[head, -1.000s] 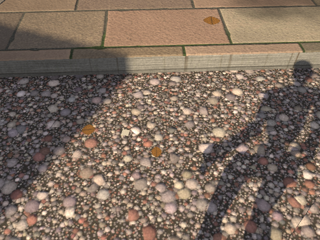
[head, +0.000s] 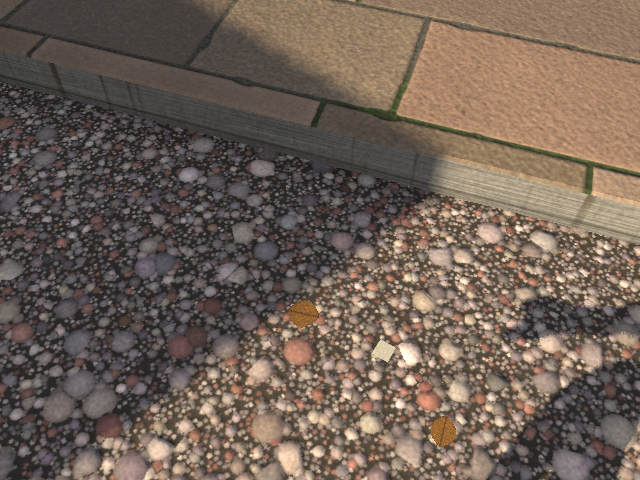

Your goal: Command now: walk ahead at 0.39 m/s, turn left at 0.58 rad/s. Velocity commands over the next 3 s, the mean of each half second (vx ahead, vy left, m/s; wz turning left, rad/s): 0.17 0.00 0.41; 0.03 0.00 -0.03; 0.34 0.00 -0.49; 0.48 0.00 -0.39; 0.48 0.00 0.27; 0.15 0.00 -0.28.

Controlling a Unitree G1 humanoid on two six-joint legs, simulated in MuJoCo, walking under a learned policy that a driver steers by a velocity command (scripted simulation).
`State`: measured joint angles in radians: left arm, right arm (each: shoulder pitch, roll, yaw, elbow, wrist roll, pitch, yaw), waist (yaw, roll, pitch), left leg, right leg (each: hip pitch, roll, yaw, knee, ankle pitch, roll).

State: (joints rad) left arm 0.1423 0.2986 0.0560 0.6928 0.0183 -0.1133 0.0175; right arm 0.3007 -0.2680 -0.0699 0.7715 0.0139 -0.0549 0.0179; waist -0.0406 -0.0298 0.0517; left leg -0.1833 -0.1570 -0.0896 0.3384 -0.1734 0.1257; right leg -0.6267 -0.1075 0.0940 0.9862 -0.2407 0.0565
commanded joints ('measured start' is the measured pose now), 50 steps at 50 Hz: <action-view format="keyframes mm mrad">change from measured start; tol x16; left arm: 1 -22 51 7 -68 10 -4 -3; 7 -137 86 14 -112 -8 -13 -28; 12 147 169 27 -59 29 3 -14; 18 -83 68 -9 -76 15 67 -22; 50 -33 75 -1 37 -37 112 -37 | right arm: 1 -23 -177 -43 -65 7 0 -30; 10 -36 -136 -31 -80 0 50 -64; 13 270 -170 -15 -36 8 55 -42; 31 -91 -86 24 -78 -52 72 -35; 50 -6 -176 -28 -91 -12 70 -85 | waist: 1 21 68 -40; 9 52 147 -128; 12 18 -275 -478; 15 41 -6 -220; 18 -6 -82 -87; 26 4 -87 -128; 29 77 195 -81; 50 -4 187 -49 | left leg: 1 -76 200 -130 -47 648 101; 10 49 154 -275 348 439 -55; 12 -320 -47 -164 882 -608 -145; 15 -396 102 -79 988 -387 -203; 27 102 188 13 123 2 -98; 30 -187 282 -132 -31 -375 -26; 47 41 354 -90 100 267 20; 50 49 512 -239 -17 -83 115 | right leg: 1 81 65 -65 -231 189 16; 9 302 147 -5 -548 344 -62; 12 953 -354 503 -494 990 -399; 13 862 -351 569 -542 611 -396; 16 457 -163 294 -666 186 -289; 22 343 -89 121 -699 280 -295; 28 168 27 32 -605 -241 -108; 32 425 86 -66 -529 29 -44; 44 280 95 -35 -434 210 -77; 50 81 83 -93 -115 -277 -86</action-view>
